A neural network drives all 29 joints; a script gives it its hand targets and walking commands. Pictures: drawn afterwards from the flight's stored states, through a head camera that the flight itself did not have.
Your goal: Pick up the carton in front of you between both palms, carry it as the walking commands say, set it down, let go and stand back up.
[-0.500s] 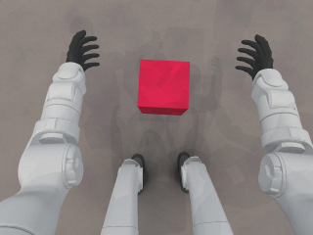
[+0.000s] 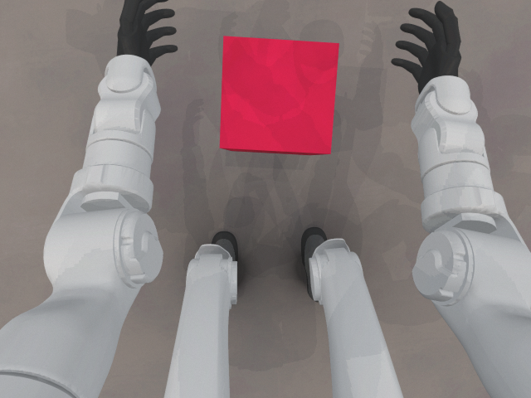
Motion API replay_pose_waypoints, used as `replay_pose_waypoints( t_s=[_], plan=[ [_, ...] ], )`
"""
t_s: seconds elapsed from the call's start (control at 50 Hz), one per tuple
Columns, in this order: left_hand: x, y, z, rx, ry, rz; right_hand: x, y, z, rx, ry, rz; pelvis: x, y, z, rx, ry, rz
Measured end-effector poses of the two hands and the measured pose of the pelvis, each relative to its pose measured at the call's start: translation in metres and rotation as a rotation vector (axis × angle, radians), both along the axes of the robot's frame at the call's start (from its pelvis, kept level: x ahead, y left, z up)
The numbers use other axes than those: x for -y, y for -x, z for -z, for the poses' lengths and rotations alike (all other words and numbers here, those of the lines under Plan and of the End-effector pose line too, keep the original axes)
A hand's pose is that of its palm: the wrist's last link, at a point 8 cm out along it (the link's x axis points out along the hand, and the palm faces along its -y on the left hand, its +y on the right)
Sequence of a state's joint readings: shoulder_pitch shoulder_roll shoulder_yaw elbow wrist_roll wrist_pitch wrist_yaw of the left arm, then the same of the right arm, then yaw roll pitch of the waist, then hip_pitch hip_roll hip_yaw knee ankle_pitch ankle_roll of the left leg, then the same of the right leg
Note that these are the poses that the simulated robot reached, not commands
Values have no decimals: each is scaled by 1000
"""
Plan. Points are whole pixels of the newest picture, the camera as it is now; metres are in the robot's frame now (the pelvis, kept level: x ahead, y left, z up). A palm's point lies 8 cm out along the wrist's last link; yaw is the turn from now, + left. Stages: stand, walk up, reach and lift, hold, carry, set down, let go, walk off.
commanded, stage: reach and lift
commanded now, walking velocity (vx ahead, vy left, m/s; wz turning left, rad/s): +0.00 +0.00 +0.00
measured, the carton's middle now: (275, 107) +0.50 -0.02 -0.47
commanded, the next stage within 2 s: none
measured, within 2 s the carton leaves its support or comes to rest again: leaves its support in 1.50 s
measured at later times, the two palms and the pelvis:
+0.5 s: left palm (180, 95) +0.52 +0.16 -0.36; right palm (374, 105) +0.48 -0.20 -0.36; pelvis -0.06 +0.01 -0.20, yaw -1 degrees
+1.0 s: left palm (192, 98) +0.51 +0.15 -0.40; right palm (364, 110) +0.48 -0.20 -0.39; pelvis -0.05 +0.00 -0.22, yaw -1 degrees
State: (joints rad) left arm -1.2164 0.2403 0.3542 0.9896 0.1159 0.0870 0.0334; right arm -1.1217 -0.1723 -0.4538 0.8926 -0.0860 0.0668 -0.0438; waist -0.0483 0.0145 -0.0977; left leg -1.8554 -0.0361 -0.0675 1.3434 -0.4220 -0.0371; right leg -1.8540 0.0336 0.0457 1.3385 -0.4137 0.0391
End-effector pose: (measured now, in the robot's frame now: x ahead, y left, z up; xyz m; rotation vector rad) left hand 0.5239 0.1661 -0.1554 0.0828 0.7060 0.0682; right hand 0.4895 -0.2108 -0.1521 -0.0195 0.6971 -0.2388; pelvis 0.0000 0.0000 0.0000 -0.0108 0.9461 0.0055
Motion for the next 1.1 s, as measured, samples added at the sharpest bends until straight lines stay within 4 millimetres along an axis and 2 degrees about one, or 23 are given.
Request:
replay_pose_waypoints(
  t_s=[0.16, 0.3, 0.44, 0.58, 0.64, 0.72, 0.82, 0.98, 1.04, 1.1],
  plan=[
    [-4, 8, 93, 16, -14, 1, 5, 7, 90, 5, 13, -3, -2, 17, 82, 4, 4, 7],
    [-4, 7, 146, 33, -10, 3, 4, 8, 147, 16, 8, -7, -5, 41, 146, 93, 5, 10],
    [1, 7, 188, 0, -1, 1, -3, 6, 189, -13, -7, -11, -6, 58, 185, 186, 6, 8],
    [3, 11, 232, -32, 3, 5, -9, 6, 234, -53, -12, -28, -4, 61, 208, 266, 3, 5],
    [3, 11, 244, -35, -2, 9, -10, 4, 245, -55, -12, -30, -3, 57, 214, 285, 2, 6],
    [6, 6, 250, -17, 0, 23, -8, 1, 250, -44, -7, -27, -3, 51, 221, 291, 2, 6],
    [14, 2, 247, 6, 11, 37, -8, 2, 248, -26, -7, -20, -3, 48, 226, 286, 6, 8],
    [18, 9, 242, -4, 11, 37, -12, 8, 242, -29, -17, -21, -4, 54, 224, 289, 8, 11],
    [20, 10, 240, -5, 14, 46, -17, 8, 241, -29, -23, -31, -4, 57, 223, 293, 8, 9],
    [31, 10, 239, -8, 29, 71, -30, 6, 240, -26, -41, -54, -5, 60, 221, 299, 8, 7]
  ],
)
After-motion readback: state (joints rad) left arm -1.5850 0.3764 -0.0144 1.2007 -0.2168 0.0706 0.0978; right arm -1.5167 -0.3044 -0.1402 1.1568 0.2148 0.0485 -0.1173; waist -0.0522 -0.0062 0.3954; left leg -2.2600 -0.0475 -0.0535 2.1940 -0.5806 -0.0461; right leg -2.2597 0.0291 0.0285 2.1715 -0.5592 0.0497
